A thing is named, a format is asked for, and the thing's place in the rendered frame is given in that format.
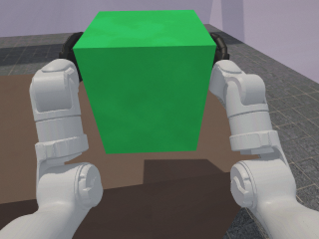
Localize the left robot upper arm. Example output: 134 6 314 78
0 162 104 239

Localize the pedestal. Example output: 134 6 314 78
0 74 259 239

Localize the right robot hand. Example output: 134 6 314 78
210 33 230 67

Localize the right robot forearm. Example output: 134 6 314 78
209 60 297 196

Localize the left robot hand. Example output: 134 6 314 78
59 32 84 83

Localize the left robot forearm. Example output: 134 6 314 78
29 59 89 205

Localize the carton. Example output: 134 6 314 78
73 10 216 154

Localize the right robot upper arm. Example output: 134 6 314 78
230 156 319 239

